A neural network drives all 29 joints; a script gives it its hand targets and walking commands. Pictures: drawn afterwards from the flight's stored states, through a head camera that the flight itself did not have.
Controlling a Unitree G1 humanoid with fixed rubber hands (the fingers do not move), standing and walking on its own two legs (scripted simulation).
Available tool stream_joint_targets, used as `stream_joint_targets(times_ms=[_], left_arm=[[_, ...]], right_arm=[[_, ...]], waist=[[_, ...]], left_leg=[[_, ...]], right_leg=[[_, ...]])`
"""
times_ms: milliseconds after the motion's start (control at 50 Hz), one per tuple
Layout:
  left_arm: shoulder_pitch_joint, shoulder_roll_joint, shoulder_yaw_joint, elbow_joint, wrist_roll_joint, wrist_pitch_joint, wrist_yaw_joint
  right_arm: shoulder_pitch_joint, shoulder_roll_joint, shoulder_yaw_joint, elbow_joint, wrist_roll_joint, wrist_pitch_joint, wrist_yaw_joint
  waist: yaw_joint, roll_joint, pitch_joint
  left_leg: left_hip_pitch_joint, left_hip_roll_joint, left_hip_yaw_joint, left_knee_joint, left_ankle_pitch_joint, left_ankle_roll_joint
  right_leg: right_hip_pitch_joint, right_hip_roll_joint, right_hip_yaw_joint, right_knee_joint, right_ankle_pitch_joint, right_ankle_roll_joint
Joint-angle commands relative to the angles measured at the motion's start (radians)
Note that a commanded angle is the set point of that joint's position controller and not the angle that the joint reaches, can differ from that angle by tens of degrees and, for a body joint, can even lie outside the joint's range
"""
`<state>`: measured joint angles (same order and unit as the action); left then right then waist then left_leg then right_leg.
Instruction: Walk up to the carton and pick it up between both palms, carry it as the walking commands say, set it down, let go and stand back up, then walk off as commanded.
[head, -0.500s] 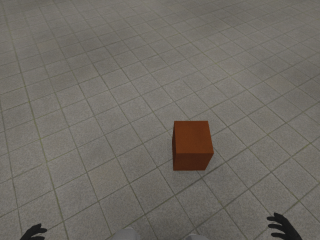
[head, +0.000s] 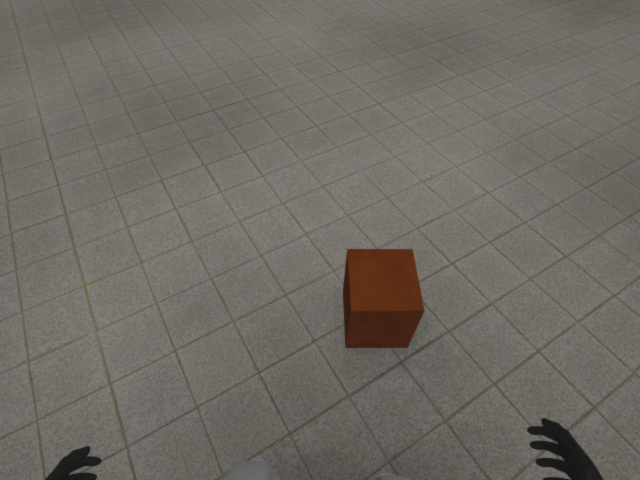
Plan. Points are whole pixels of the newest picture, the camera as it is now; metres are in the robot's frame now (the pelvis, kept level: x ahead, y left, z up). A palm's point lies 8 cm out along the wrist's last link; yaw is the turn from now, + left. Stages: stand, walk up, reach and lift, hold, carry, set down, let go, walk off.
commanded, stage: walk up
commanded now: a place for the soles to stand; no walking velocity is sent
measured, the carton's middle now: (378, 299) +0.70 -0.13 -0.60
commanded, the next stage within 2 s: none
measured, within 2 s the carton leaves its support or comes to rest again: neither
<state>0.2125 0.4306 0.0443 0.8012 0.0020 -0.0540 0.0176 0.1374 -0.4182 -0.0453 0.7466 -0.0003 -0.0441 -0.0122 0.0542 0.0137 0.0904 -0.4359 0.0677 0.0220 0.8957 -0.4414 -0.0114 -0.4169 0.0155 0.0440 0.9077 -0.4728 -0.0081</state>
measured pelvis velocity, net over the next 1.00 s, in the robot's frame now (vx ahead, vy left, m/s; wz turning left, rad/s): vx -0.01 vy -0.04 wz -0.02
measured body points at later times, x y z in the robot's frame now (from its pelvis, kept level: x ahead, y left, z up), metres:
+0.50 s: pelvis -0.02 -0.01 +0.00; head -0.01 -0.02 +0.45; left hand +0.06 +0.33 -0.09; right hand +0.14 -0.32 -0.09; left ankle +0.02 +0.14 -0.69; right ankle +0.01 -0.12 -0.69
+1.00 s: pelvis -0.01 -0.04 +0.00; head +0.02 -0.04 +0.45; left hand +0.09 +0.30 -0.09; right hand +0.09 -0.37 -0.09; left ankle +0.02 +0.14 -0.69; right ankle +0.02 -0.15 -0.69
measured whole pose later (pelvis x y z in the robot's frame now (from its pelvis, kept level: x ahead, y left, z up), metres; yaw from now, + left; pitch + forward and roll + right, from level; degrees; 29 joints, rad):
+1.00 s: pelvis -0.01 -0.04 +0.00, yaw -1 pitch -1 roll +2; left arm 0.21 0.46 0.06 0.81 0.00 -0.03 -0.08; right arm 0.31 -0.42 -0.08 0.77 0.00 -0.07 -0.02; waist 0.05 -0.03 0.06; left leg -0.42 0.10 0.02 0.82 -0.40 -0.01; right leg -0.48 -0.01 0.04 0.94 -0.52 -0.01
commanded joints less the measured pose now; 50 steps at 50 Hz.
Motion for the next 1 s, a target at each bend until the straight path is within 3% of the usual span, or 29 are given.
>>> stream_joint_targets(times_ms=[0, 40, 60, 80, 100, 180, 240, 300, 360, 380, 400, 440, 460, 520, 560, 620, 700, 740, 760, 780, 800, 820, 840, 880, 900, 920, 940, 960, 980], left_arm=[[-0.038, 0.194, 0.036, -0.011, 0.011, 0.0, -0.001], [-0.04, 0.202, 0.036, 0.002, 0.023, -0.004, -0.003], [-0.05, 0.206, 0.042, -0.004, 0.022, -0.004, -0.002], [-0.075, 0.218, 0.039, -0.001, 0.02, -0.002, -0.003], [-0.077, 0.218, 0.04, 0.004, 0.027, -0.004, -0.005], [-0.095, 0.207, 0.035, -0.013, 0.016, -0.004, -0.015], [-0.068, 0.212, 0.029, 0.003, 0.019, -0.003, -0.006], [-0.091, 0.244, 0.038, 0.016, 0.024, -0.007, -0.01], [-0.112, 0.227, 0.036, -0.001, 0.024, -0.005, -0.013], [-0.09, 0.211, 0.039, 0.004, 0.025, -0.007, -0.011], [-0.084, 0.22, 0.032, 0.013, 0.02, -0.005, -0.008], [-0.086, 0.223, 0.034, 0.019, 0.02, -0.006, -0.009], [-0.087, 0.231, 0.037, 0.026, 0.024, -0.004, -0.012], [-0.091, 0.245, 0.036, 0.009, 0.024, -0.002, -0.008], [-0.096, 0.232, 0.028, -0.005, 0.021, 0.003, -0.011], [-0.082, 0.201, 0.029, 0.01, 0.025, -0.001, -0.011], [-0.084, 0.216, 0.032, -0.005, 0.018, 0.003, -0.013], [-0.089, 0.205, 0.036, -0.01, 0.017, 0.002, -0.013], [-0.07, 0.202, 0.034, 0.002, 0.016, 0.001, -0.013], [-0.032, 0.268, 0.075, -0.067, 0.065, 0.011, -0.056], [-0.019, 0.253, 0.087, -0.073, 0.072, 0.017, -0.073], [-0.034, 0.242, 0.088, -0.088, 0.075, 0.023, -0.08], [-0.069, 0.229, 0.083, -0.091, 0.074, 0.026, -0.082], [-0.049, 0.23, 0.088, -0.103, 0.079, 0.013, -0.09], [-0.06, 0.238, 0.083, -0.1, 0.065, 0.005, -0.096], [-0.034, 0.244, 0.096, -0.086, 0.066, 0.004, -0.107], [0.003, 0.224, 0.099, -0.087, 0.056, 0.004, -0.115], [0.155, 0.225, 0.104, -0.045, 0.05, 0.001, -0.108], [0.303, 0.252, 0.131, 0.003, 0.049, -0.005, -0.098]], right_arm=[[-0.047, -0.233, -0.046, 0.047, -0.014, -0.017, -0.003], [-0.047, -0.22, -0.05, 0.044, -0.011, -0.016, -0.001], [-0.05, -0.213, -0.046, 0.044, -0.01, -0.012, -0.003], [-0.055, -0.207, -0.04, 0.052, -0.007, -0.009, -0.003], [-0.03, -0.187, -0.037, 0.042, -0.009, -0.011, -0.001], [-0.002, -0.215, -0.038, 0.063, -0.02, -0.01, 0.002], [-0.051, -0.224, -0.04, 0.052, -0.014, -0.013, 0.002], [-0.031, -0.179, -0.033, 0.047, -0.015, -0.005, 0.002], [0.017, -0.209, -0.036, 0.077, -0.013, -0.015, 0.004], [-0.019, -0.219, -0.039, 0.077, -0.021, -0.012, 0.003], [-0.034, -0.2, -0.036, 0.067, -0.009, -0.01, 0.004], [-0.015, -0.204, -0.036, 0.076, -0.014, -0.006, 0.003], [-0.004, -0.219, -0.039, 0.073, -0.012, -0.001, 0.006], [-0.006, -0.216, -0.037, 0.077, -0.017, -0.006, 0.003], [0.005, -0.205, -0.037, 0.081, -0.019, -0.01, 0.003], [-0.018, -0.218, -0.036, 0.063, -0.014, -0.012, 0.004], [-0.043, -0.21, -0.034, 0.073, -0.009, -0.012, 0.003], [-0.022, -0.203, -0.025, 0.06, -0.011, -0.01, 0.001], [-0.026, -0.223, -0.031, 0.06, -0.013, -0.014, 0.002], [0.155, -0.334, -0.094, 0.079, -0.002, -0.042, -0.004], [0.171, -0.38, -0.108, 0.083, -0.015, -0.046, -0.008], [0.228, -0.407, -0.125, 0.075, -0.016, -0.054, -0.008], [0.231, -0.425, -0.132, 0.075, -0.019, -0.064, -0.014], [0.228, -0.397, -0.133, 0.048, -0.014, -0.075, -0.022], [0.202, -0.399, -0.127, 0.037, -0.023, -0.072, -0.023], [0.217, -0.395, -0.134, 0.03, -0.023, -0.071, -0.019], [0.193, -0.382, -0.126, 0.017, -0.033, -0.069, -0.014], [0.052, -0.382, -0.124, -0.008, -0.033, -0.058, -0.009], [0.001, -0.305, -0.113, -0.035, -0.04, -0.045, -0.008]], waist=[[-0.043, 0.042, -0.181], [-0.049, -0.014, -0.193], [-0.056, 0.023, -0.175], [-0.067, -0.055, -0.123], [-0.077, -0.027, -0.137], [-0.085, -0.051, -0.152], [-0.059, -0.032, -0.16], [-0.075, -0.11, -0.123], [-0.084, -0.078, -0.142], [-0.066, 0.0, -0.14], [-0.061, -0.072, -0.146], [-0.08, -0.071, -0.109], [-0.072, -0.092, -0.152], [-0.06, -0.114, -0.092], [-0.077, -0.082, -0.129], [-0.056, 0.0, -0.163], [-0.058, -0.059, -0.147], [-0.065, -0.037, -0.159], [-0.06, 0.0, -0.155], [-0.086, -0.109, -0.19], [-0.087, 0.009, -0.117], [-0.105, 0.142, -0.083], [-0.12, 0.106, -0.03], [-0.106, 0.044, -0.084], [-0.105, 0.084, -0.103], [-0.103, 0.066, -0.119], [-0.076, 0.14, -0.152], [0.049, 0.204, -0.181], [0.129, 0.016, -0.193]], left_leg=[[0.131, 0.104, -0.186, -0.295, 0.187, 0.122], [0.1, 0.094, -0.174, -0.271, 0.159, 0.104], [0.104, 0.068, -0.134, -0.25, 0.137, 0.087], [0.091, 0.047, -0.113, -0.236, 0.096, 0.076], [0.135, 0.032, -0.101, -0.228, 0.065, 0.073], [0.172, 0.033, -0.119, -0.28, 0.104, 0.076], [0.161, 0.062, -0.129, -0.261, 0.128, 0.084], [0.135, 0.012, -0.073, -0.213, 0.059, 0.074], [0.175, 0.033, -0.104, -0.258, 0.098, 0.07], [0.17, 0.034, -0.103, -0.262, 0.088, 0.074], [0.157, 0.031, -0.117, -0.245, 0.097, 0.085], [0.15, 0.029, -0.089, -0.228, 0.129, 0.072], [0.148, 0.022, -0.076, -0.229, 0.086, 0.071], [0.152, 0.016, -0.095, -0.226, 0.118, 0.067], [0.166, 0.031, -0.104, -0.245, 0.102, 0.078], [0.143, 0.058, -0.128, -0.271, 0.158, 0.094], [0.117, 0.047, -0.129, -0.258, 0.159, 0.091], [0.121, 0.035, -0.105, -0.242, 0.155, 0.084], [0.121, 0.054, -0.119, -0.26, 0.147, 0.083], [0.207, 0.104, -0.291, -0.312, -0.316, 0.169], [0.216, 0.178, -0.417, -0.417, -0.542, 0.212], [0.304, 0.327, -0.595, -0.557, -0.632, 0.271], [0.345, 0.415, -0.721, -0.639, -0.602, 0.318], [0.416, 0.393, -0.63, -0.559, -0.375, 0.313], [0.35, 0.344, -0.522, -0.525, -0.305, 0.286], [0.274, 0.324, -0.442, -0.505, -0.314, 0.269], [0.208, 0.296, -0.395, -0.497, -0.265, 0.254], [-0.001, 0.228, -0.219, -0.382, -0.232, 0.173], [-0.19, 0.115, -0.085, -0.108, -0.226, 0.127]], right_leg=[[0.037, -0.08, 0.123, -0.211, 0.189, -0.082], [0.069, -0.083, 0.131, -0.236, 0.193, -0.096], [0.025, -0.099, 0.184, -0.267, 0.141, -0.111], [-0.014, -0.107, 0.182, -0.298, 0.101, -0.107], [-0.045, -0.127, 0.232, -0.32, 0.084, -0.113], [-0.051, -0.116, 0.2, -0.315, 0.076, -0.095], [-0.032, -0.102, 0.159, -0.294, 0.154, -0.096], [-0.045, -0.153, 0.271, -0.375, 0.061, -0.118], [-0.054, -0.136, 0.211, -0.328, 0.08, -0.1], [-0.055, -0.14, 0.247, -0.358, 0.087, -0.086], [-0.047, -0.12, 0.202, -0.345, 0.082, -0.09], [-0.058, -0.139, 0.256, -0.363, 0.113, -0.082], [-0.029, -0.145, 0.256, -0.379, 0.025, -0.1], [-0.08, -0.149, 0.272, -0.366, 0.063, -0.1], [-0.091, -0.132, 0.229, -0.344, 0.039, -0.098], [-0.005, -0.106, 0.157, -0.298, 0.163, -0.078], [-0.008, -0.096, 0.17, -0.284, 0.166, -0.099], [-0.029, -0.119, 0.187, -0.316, 0.124, -0.097], [-0.002, -0.105, 0.162, -0.302, 0.168, -0.089], [-0.152, -0.066, 0.174, -0.203, -0.217, -0.105], [-0.278, -0.04, 0.148, -0.128, -0.391, -0.084], [-0.402, -0.018, 0.007, 0.096, -0.232, -0.049], [-0.479, -0.059, 0.039, 0.194, -0.148, -0.03], [-0.477, -0.099, 0.066, 0.162, -0.083, -0.014], [-0.38, -0.109, 0.047, 0.072, -0.102, -0.009], [-0.281, -0.097, 0.023, -0.001, -0.142, -0.011], [-0.195, -0.071, 0.0, -0.041, -0.141, -0.016], [0.108, -0.067, -0.047, -0.183, -0.048, -0.037], [0.341, -0.028, -0.012, -0.359, -0.022, -0.041]])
